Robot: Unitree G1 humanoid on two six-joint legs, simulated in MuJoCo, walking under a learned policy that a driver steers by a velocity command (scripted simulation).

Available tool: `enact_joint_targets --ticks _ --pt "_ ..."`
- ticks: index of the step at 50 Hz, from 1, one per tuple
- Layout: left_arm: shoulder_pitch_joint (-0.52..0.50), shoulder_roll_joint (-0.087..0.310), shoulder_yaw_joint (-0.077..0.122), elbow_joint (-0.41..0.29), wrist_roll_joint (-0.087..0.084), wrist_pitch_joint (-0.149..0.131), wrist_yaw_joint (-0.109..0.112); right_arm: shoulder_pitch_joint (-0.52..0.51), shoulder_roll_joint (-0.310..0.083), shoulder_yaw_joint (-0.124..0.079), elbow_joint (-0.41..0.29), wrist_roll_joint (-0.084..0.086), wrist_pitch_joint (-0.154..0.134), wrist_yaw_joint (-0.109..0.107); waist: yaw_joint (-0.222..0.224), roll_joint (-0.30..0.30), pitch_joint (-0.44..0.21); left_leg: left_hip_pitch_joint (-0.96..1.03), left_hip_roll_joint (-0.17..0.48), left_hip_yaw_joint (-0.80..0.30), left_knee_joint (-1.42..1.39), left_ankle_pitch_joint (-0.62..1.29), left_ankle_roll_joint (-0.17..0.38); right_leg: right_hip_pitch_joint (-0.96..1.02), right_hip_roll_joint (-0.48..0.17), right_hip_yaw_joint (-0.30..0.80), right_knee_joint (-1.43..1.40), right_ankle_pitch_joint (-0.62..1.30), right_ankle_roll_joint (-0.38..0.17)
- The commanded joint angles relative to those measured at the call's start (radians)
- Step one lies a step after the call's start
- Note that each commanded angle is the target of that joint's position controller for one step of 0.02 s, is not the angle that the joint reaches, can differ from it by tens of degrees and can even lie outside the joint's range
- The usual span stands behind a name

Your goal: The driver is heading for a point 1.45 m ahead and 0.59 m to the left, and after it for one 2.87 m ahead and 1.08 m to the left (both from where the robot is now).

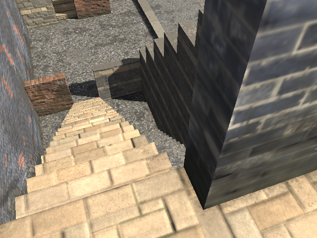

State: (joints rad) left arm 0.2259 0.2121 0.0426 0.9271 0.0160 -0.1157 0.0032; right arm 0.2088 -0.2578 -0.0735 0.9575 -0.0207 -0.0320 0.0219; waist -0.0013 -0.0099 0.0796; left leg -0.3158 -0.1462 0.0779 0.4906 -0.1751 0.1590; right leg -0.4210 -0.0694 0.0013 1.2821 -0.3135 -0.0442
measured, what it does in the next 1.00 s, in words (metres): walks ahead, turning left: right foot, then left foot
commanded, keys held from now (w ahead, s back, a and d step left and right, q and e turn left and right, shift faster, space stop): w+q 1.00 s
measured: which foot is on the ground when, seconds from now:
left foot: down 0.00-0.48, up 0.50-0.94, down 0.96-1.00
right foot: up 0.00-0.46, down 0.48-0.96, up 0.98-1.00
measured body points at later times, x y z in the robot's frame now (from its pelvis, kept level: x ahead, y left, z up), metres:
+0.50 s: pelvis +0.19 -0.08 -0.01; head +0.24 -0.06 +0.44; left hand +0.29 +0.22 -0.11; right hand +0.34 -0.36 -0.11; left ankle +0.06 +0.02 -0.72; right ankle +0.33 -0.16 -0.73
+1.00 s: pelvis +0.14 -0.11 -0.01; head +0.13 -0.08 +0.44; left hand +0.09 +0.19 -0.12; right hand +0.42 -0.23 -0.09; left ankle +0.07 -0.06 -0.73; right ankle +0.32 -0.16 -0.71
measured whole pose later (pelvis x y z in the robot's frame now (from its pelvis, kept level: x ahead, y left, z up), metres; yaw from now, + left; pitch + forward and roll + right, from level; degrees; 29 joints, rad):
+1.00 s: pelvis +0.14 -0.11 -0.01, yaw +36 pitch +0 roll -1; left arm 0.23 0.29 0.07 0.61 0.04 0.08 0.05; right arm 0.21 -0.26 -0.05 0.58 0.01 0.10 0.04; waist 0.01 -0.04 0.02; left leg -0.29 -0.04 0.00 0.72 -0.44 0.07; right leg -0.54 -0.10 -0.12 0.79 -0.37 0.04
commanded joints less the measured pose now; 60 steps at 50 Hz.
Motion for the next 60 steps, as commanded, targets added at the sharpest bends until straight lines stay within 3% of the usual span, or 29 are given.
enact_joint_targets --ticks 1,3,7,8,10,13,17,21,23,24,25,26,27,29,31,34,35,40,44,45,47,48,49,50,51,52,54,56,60 --pt "0.091 0.089 0.018 -0.034 0.015 0.018 0.004 -0.005 -0.105 -0.01 -0.074 0.004 -0.041 -0.012 0.03 -0.065 -0.043 0.073 0.331 -0.387 -0.269 0.504 0.167 -0.114 -0.031 0.027 -0.039 0.036 0.049" --pt "0.089 0.063 0.013 -0.04 0.025 0.044 0.018 0.055 -0.142 -0.02 -0.072 -0.004 -0.05 -0.016 0.034 -0.064 -0.092 0.083 0.303 -0.303 -0.218 0.771 0.131 -0.092 -0.015 0.009 -0.132 0.047 0.064" --pt "-0.074 0.066 0.002 -0.124 0.024 0.082 0.01 0.151 -0.125 -0.018 -0.065 0.024 -0.002 -0.033 -0.032 0.093 -0.116 0.176 0.217 -0.278 -0.17 0.652 -0.005 -0.186 0.011 -0.01 -0.327 0.188 0.081" --pt "-0.069 0.107 0.009 -0.109 0.038 0.104 0.001 0.176 -0.154 -0.026 -0.108 -0.003 -0.004 -0.042 -0.077 0.049 -0.072 0.266 0.276 -0.332 -0.103 0.965 -0.045 -0.288 0.04 -0.025 -0.304 0.164 0.072" --pt "-0.062 0.119 0.007 -0.135 0.03 0.14 -0.019 0.277 -0.201 -0.043 -0.114 0.005 0.016 -0.068 -0.08 0.099 -0.173 0.416 0.332 -0.391 -0.022 1.196 -0.086 -0.354 0.044 0.017 -0.224 0.146 0.06" --pt "-0.144 0.138 0.014 -0.185 0.04 0.153 -0.023 0.221 -0.201 -0.048 -0.18 0.005 0.039 -0.083 -0.066 0.158 -0.137 0.39 0.315 -0.413 -0.003 1.016 -0.041 -0.388 0.053 0.053 -0.23 0.139 0.074" --pt "-0.218 0.112 0.002 -0.23 0.028 0.139 -0.016 0.229 -0.191 -0.044 -0.224 -0.001 0.065 -0.097 -0.072 0.138 -0.092 0.385 0.317 -0.481 0.002 0.833 0.031 -0.399 0.072 0.072 -0.354 0.136 0.089" --pt "-0.182 0.131 0.009 -0.251 -0.006 0.136 0.016 0.161 -0.213 -0.055 -0.296 -0.002 0.06 -0.065 -0.059 0.169 -0.091 0.265 0.238 -0.482 0.09 0.802 -0.016 -0.127 0.111 0.043 -0.606 0.15 0.092" --pt "-0.051 0.154 0.023 -0.231 -0.005 0.135 0.036 0.086 -0.225 -0.058 -0.336 0.019 0.04 -0.054 0.007 0.184 -0.113 0.133 0.175 -0.5 0.141 0.647 -0.087 0.168 0.146 0.015 -0.832 0.286 0.073" --pt "0.008 0.186 0.035 -0.225 0.007 0.122 0.048 0.09 -0.196 -0.049 -0.349 0.027 0.027 -0.045 0.03 0.099 -0.142 0.063 0.124 -0.465 0.267 0.477 -0.126 0.329 0.082 0.051 -0.908 0.469 0.042" --pt "0.034 0.252 0.038 -0.255 0.007 0.116 0.052 0.195 -0.091 -0.026 -0.365 0.029 0.026 -0.041 -0.009 -0.163 -0.283 -0.081 0.023 -0.347 0.538 -0.289 -0.16 0.568 -0.21 0.283 -0.794 1.007 -0.048" --pt "0.058 0.271 0.038 -0.274 -0.032 0.127 0.038 0.34 -0.104 -0.029 -0.364 0.036 0.039 -0.054 -0.047 -0.278 -0.474 -0.091 -0.047 -0.278 0.744 -0.619 -0.166 0.571 -0.387 0.5 -0.802 1.271 -0.199" --pt "-0.009 0.236 0.037 -0.305 -0.035 0.137 0.04 0.334 -0.136 -0.037 -0.329 0.014 0.054 -0.064 -0.052 -0.209 -0.419 -0.116 0.028 -0.233 0.852 -0.516 -0.177 0.448 -0.365 0.502 -0.882 0.945 -0.229" --pt "-0.104 0.11 -0.003 -0.335 -0.012 0.155 0.051 0.155 -0.175 -0.049 -0.339 0.0 0.077 -0.048 -0.03 -0.094 -0.211 -0.156 0.068 -0.198 0.848 -0.372 -0.199 0.273 -0.204 0.291 -0.936 0.486 -0.168" --pt "-0.094 0.135 0.009 -0.341 0.003 0.158 0.066 0.091 -0.164 -0.045 -0.363 0.014 0.104 -0.03 -0.01 -0.139 -0.142 -0.168 0.069 -0.152 0.87 -0.311 -0.206 0.207 -0.158 0.194 -0.956 0.457 -0.171" --pt "-0.048 0.146 0.016 -0.347 0.005 0.145 0.067 0.057 -0.131 -0.032 -0.384 0.013 0.112 -0.021 0.0 -0.126 -0.162 -0.174 0.068 -0.14 0.85 -0.283 -0.196 0.219 -0.175 0.16 -0.964 0.396 -0.187" --pt "-0.021 0.143 0.016 -0.349 0.0 0.134 0.064 0.014 -0.13 -0.031 -0.412 -0.005 0.128 -0.016 0.008 -0.126 -0.171 -0.183 0.073 -0.133 0.864 -0.285 -0.189 0.22 -0.201 0.176 -0.961 0.318 -0.187" --pt "-0.018 0.167 0.029 -0.383 0.011 0.121 0.064 -0.053 -0.107 -0.019 -0.463 0.0 0.155 0.002 0.002 -0.137 -0.163 -0.174 0.105 -0.108 0.714 -0.294 -0.168 0.168 -0.247 0.178 -1.0 0.023 -0.176" --pt "-0.037 0.212 0.046 -0.395 0.024 0.131 0.058 -0.035 -0.087 -0.008 -0.472 0.02 0.161 0.023 -0.007 -0.186 -0.173 0.017 0.123 -0.042 0.406 -0.369 -0.111 0.067 -0.241 0.101 -1.005 -0.079 -0.109" --pt "-0.046 0.24 0.056 -0.395 0.032 0.142 0.055 0.02 -0.094 -0.011 -0.45 0.044 0.15 0.03 -0.023 -0.227 -0.179 0.08 0.124 -0.019 0.318 -0.324 -0.104 0.05 -0.223 0.073 -1.001 -0.072 -0.095" --pt "-0.023 0.238 0.066 -0.383 0.027 0.166 0.052 0.121 -0.087 -0.009 -0.39 0.037 0.128 0.029 -0.048 -0.116 -0.161 0.235 0.084 -0.005 0.075 -0.232 -0.075 -0.074 -0.181 -0.018 -0.875 -0.167 -0.014" --pt "0.009 0.202 0.066 -0.373 0.026 0.179 0.042 0.143 -0.098 -0.009 -0.372 0.024 0.116 0.015 -0.052 0.123 -0.085 0.253 0.153 -0.198 -0.095 -0.262 -0.053 -0.223 -0.114 -0.116 -0.635 -0.257 0.058" --pt "0.003 0.085 0.031 -0.444 0.023 0.191 0.037 0.098 -0.232 -0.026 -0.432 0.04 0.117 0.0 -0.021 0.446 -0.059 0.16 0.466 -0.684 -0.218 -0.291 0.032 -0.449 0.033 -0.156 -0.327 -0.388 0.137" --pt "-0.145 0.165 0.042 -0.483 0.017 0.196 0.054 0.084 -0.263 -0.037 -0.445 0.014 0.115 -0.008 -0.086 0.276 0.031 -0.062 0.46 -0.707 -0.319 -0.233 0.123 -0.387 0.024 0.019 -0.186 -0.266 0.132" --pt "-0.14 0.172 0.044 -0.474 -0.003 0.192 0.055 0.004 -0.228 -0.025 -0.436 0.001 0.111 -0.023 -0.013 0.224 0.061 -0.134 0.394 -0.581 -0.296 -0.25 0.105 -0.32 0.023 0.039 -0.107 -0.153 0.115" --pt "-0.083 0.175 0.044 -0.435 0.004 0.189 0.052 -0.075 -0.2 -0.014 -0.439 -0.001 0.106 -0.024 0.042 0.214 0.059 -0.152 0.313 -0.451 -0.251 -0.181 0.074 -0.291 0.025 0.018 -0.058 -0.051 0.103" --pt "0.026 0.185 0.052 -0.362 0.025 0.191 0.045 -0.085 -0.134 -0.002 -0.445 0.003 0.097 -0.035 0.06 0.174 -0.01 -0.072 0.236 -0.359 -0.166 0.024 0.071 -0.259 0.028 -0.021 0.028 0.028 0.11" --pt "-0.004 0.169 0.047 -0.36 0.019 0.188 0.041 -0.03 -0.127 0.002 -0.429 -0.005 0.087 -0.037 0.034 0.053 -0.087 0.051 0.254 -0.378 -0.137 0.163 0.083 -0.257 0.035 -0.022 0.022 0.018 0.107" --pt "-0.065 0.144 0.027 -0.362 0.006 0.187 0.042 0.119 -0.117 0.0 -0.362 -0.001 0.075 -0.043 -0.038 0.086 -0.111 0.307 0.3 -0.43 -0.124 0.253 0.114 -0.311 0.027 -0.003 -0.168 -0.063 0.081"
Velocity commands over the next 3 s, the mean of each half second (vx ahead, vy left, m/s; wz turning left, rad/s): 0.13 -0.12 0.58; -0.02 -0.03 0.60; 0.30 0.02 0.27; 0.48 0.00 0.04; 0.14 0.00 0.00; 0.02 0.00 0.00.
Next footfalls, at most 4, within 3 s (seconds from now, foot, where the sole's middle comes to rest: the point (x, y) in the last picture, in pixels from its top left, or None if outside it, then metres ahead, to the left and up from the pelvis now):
0.48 right None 0.37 -0.14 -0.76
0.96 left None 0.10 -0.03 -0.76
1.58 right None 0.34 -0.11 -0.76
2.02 left None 0.42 0.23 -0.76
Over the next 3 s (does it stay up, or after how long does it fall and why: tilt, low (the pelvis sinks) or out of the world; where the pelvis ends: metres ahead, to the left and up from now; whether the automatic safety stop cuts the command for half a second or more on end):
stays up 0.47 0.12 0.02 its command is cut before an obstacle after 0.0 s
